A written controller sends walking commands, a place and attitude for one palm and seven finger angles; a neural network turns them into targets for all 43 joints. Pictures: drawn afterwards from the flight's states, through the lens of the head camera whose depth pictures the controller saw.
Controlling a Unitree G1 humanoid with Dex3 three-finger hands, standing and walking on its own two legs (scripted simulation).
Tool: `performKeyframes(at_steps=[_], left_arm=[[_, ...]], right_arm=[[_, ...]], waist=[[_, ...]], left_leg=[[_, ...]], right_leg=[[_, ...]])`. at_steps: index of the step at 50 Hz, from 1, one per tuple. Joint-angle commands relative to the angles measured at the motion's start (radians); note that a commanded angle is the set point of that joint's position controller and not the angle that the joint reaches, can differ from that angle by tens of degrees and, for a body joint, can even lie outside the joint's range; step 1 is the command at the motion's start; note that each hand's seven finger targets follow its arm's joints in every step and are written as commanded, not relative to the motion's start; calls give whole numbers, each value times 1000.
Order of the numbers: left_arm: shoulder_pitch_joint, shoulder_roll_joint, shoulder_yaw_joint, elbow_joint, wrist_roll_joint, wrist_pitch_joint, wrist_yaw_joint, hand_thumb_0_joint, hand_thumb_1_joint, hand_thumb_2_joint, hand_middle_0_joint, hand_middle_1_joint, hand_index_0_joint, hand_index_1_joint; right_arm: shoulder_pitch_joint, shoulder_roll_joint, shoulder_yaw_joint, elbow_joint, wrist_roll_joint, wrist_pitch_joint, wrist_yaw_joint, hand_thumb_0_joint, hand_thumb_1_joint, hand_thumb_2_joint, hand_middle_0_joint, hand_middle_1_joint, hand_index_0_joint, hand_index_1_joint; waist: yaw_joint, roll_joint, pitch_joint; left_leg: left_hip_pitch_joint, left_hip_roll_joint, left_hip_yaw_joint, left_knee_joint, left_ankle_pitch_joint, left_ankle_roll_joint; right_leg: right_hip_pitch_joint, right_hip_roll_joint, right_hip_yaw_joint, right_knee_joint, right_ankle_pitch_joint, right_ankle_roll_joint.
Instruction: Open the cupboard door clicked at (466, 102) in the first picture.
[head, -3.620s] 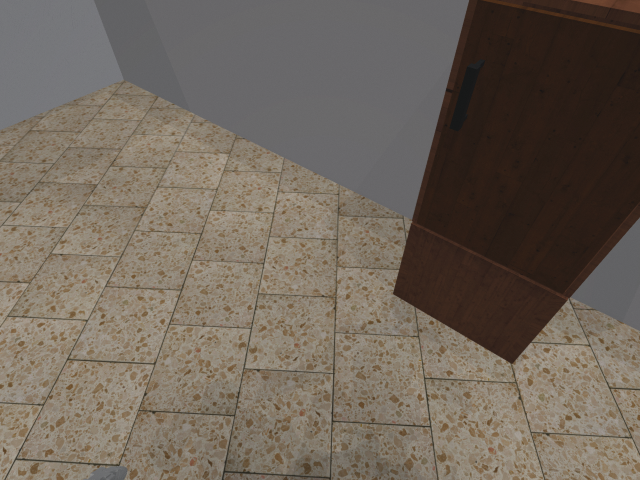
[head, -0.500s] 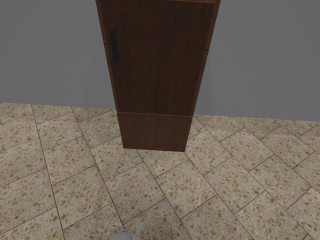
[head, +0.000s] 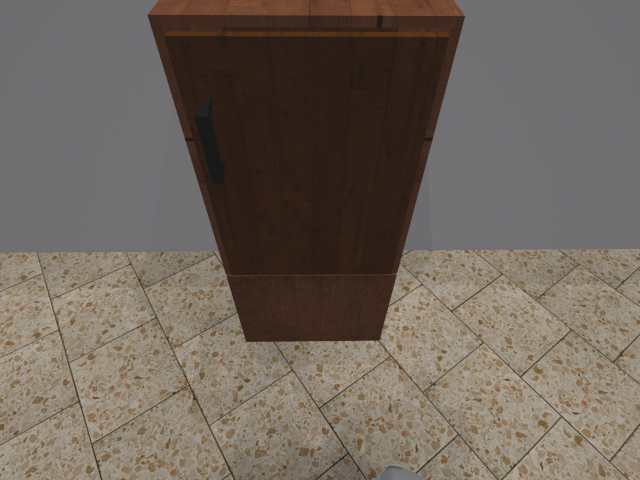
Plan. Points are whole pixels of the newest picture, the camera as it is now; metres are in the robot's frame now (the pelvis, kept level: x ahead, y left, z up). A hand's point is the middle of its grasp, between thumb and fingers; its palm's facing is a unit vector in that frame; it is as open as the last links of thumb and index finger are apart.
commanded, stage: come to a stop and stand still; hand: left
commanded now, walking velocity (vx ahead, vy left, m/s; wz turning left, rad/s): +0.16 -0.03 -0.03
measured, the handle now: (212, 142) +0.62 +0.21 +0.08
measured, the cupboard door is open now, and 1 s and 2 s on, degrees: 0 0 0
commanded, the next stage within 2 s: look again from close up in 1.58 s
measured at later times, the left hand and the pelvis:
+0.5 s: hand out of the picture +0.14 +0.21 -0.19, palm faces +0.08 -0.98 -0.20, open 7.3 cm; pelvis +0.07 +0.02 -0.02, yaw +2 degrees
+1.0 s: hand out of the picture +0.04 +0.22 -0.18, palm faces +0.00 -0.98 -0.17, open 7.4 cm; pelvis +0.04 +0.03 +0.01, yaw -1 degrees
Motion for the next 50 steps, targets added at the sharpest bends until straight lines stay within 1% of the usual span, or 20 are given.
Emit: performKeyframes(at_steps=[1, 2, 3, 4, 5, 6, 9, 15, 19, 23, 24, 25, 26, 28, 29, 32, 35, 40, 45, 50], left_arm=[[3, 8, 0, -52, 0, -28, -2, 0, 900, 900, -200, -300, -200, -300], [80, 20, 4, -24, 1, -36, -1, 0, 900, 900, -200, -300, -200, -300], [190, 59, 11, 10, 3, -48, 5, 0, 900, 900, -200, -300, -200, -300], [288, 137, 26, 40, 6, -63, 21, 0, 900, 900, -200, -300, -200, -300], [329, 186, 24, 47, -12, -63, 27, 0, 900, 900, -200, -300, -200, -300], [258, 174, 17, 35, -19, -65, 34, 0, 900, 900, -200, -300, -200, -300], [64, 110, -2, -14, -9, -36, 56, 0, 900, 900, -200, -300, -200, -300], [34, 160, 29, -57, -3, -4, 64, 0, 900, 900, -200, -300, -200, -300], [-4, 178, 35, -87, 4, 9, 58, 0, 900, 900, -200, -300, -200, -300], [-29, 179, 35, -101, -3, 24, 48, 0, 900, 900, -200, -300, -200, -300], [-3, 135, 25, -104, -8, 32, 44, 0, 900, 900, -200, -300, -200, -300], [57, 59, 12, -116, -18, 39, 40, 0, 900, 900, -200, -300, -200, -300], [42, 84, 11, -127, -11, 47, 42, 0, 900, 900, -200, -300, -200, -300], [65, 111, 31, -91, -2, 57, 37, 0, 900, 900, -200, -300, -200, -300], [95, 128, 36, -70, -1, 53, 26, 0, 900, 900, -200, -300, -200, -300], [148, 128, 40, -41, -3, 56, 16, 0, 900, 900, -200, -300, -200, -300], [151, 124, 44, -37, -3, 64, 16, 0, 900, 900, -200, -300, -200, -300], [151, 111, 41, -27, -3, 73, 13, 0, 900, 900, -200, -300, -200, -300], [131, 80, 13, -16, -6, 69, 9, 0, 900, 900, -200, -300, -200, -300], [143, 32, -14, 12, -17, 47, 17, 0, 900, 900, -200, -300, -200, -300]], right_arm=[[78, -150, -34, -7, -3, 2, -9, 0, -900, -900, 200, 300, 200, 300], [68, -151, -33, -3, 1, 5, -9, 0, -900, -900, 200, 300, 200, 300], [65, -143, -30, -2, 11, 1, -6, 0, -900, -900, 200, 300, 200, 300], [89, -92, -19, -15, 22, -3, 0, 0, -900, -900, 200, 300, 200, 300], [97, -73, -10, -33, 28, 5, -6, 0, -900, -900, 200, 300, 200, 300], [77, -82, -9, -25, 29, 25, -14, 0, -900, -900, 200, 300, 200, 300], [19, -51, -14, -16, 33, 67, -17, 0, -900, -900, 200, 300, 200, 300], [-48, -94, -37, -82, 15, 113, 0, 0, -900, -900, 200, 300, 200, 300], [-106, -108, -41, -133, 20, 108, 5, 0, -900, -900, 200, 300, 200, 300], [-42, -123, -39, -131, 17, 87, 5, 0, -900, -900, 200, 300, 200, 300], [-21, -158, -42, -133, 16, 73, 7, 0, -900, -900, 200, 300, 200, 300], [-49, -254, -55, -162, 4, 61, 4, 0, -900, -900, 200, 300, 200, 300], [-100, -297, -59, -195, -1, 67, -7, 0, -900, -900, 200, 300, 200, 300], [-173, -270, -47, -204, -4, 61, -31, 0, -900, -900, 200, 300, 200, 300], [-204, -244, -37, -208, 0, 56, -33, 0, -900, -900, 200, 300, 200, 300], [-152, -237, -34, -190, 6, 48, -42, 0, -900, -900, 200, 300, 200, 300], [-84, -223, -36, -158, 10, 46, -51, 0, -900, -900, 200, 300, 200, 300], [-43, -225, -43, -130, 10, 48, -50, 0, -900, -900, 200, 300, 200, 300], [-49, -230, -50, -101, 7, 60, -32, 0, -900, -900, 200, 300, 200, 300], [-35, -237, -56, -62, 1, 68, -17, 0, -900, -900, 200, 300, 200, 300]], waist=[[7, 76, 85], [45, 57, 40], [92, 1, -37], [111, -174, -123], [93, -213, -165], [79, -187, -198], [26, -45, -52], [39, -107, -88], [39, -158, -99], [-11, -162, -109], [-19, -20, -111], [2, 317, -78], [-5, 283, -33], [23, 232, -13], [42, 164, -7], [31, 148, -68], [11, 137, -63], [-4, 157, -26], [-10, 215, -6], [-6, 212, -30]], left_leg=[[-74, 287, -162, -43, 384, 109], [-80, 258, -130, 57, 436, 84], [-129, 213, -92, 214, 451, 49], [-335, 115, -24, 446, 218, -5], [-398, 33, -62, 648, -287, -41], [-339, 68, -179, 686, -302, -44], [-315, 92, -201, 634, -212, -56], [-394, 52, -192, 649, -152, -89], [-338, 50, -182, 525, -138, -85], [-151, 40, -125, 189, 95, -72], [-68, 109, -201, 52, 179, -58], [-118, 351, -490, -74, 367, 21], [-258, 445, -573, -126, 359, 99], [-255, 368, -491, -130, 267, 59], [-222, 338, -433, -115, 273, 55], [-88, 308, -342, -100, 382, 21], [-39, 316, -343, -107, 424, 3], [-44, 324, -350, -153, 268, 29], [-113, 294, -350, -211, -28, 71], [-159, 270, -366, -211, -84, 74]], right_leg=[[105, 51, -40, -154, 4, -27], [221, 80, -68, -223, 50, -35], [393, 49, -20, -274, 129, -55], [605, -159, 231, -291, 383, -126], [627, -332, 392, -350, 729, -237], [519, -316, 372, -366, 828, -248], [300, -247, 185, -364, 782, -218], [316, -244, 139, -356, 734, -216], [290, -229, 125, -344, 615, -207], [207, -151, 86, -266, 311, -120], [136, -88, 49, -149, 110, -69], [12, 50, -12, 7, -264, 8], [41, 85, 84, 190, -365, 12], [-9, 101, 190, 368, -253, 8], [-35, 95, 189, 405, -187, 15], [-54, 104, 195, 450, -96, 42], [-46, 109, 204, 436, -86, 54], [-16, 86, 187, 344, -99, 61], [79, 65, 96, 135, -169, 40], [223, 91, 29, -136, -218, 4]])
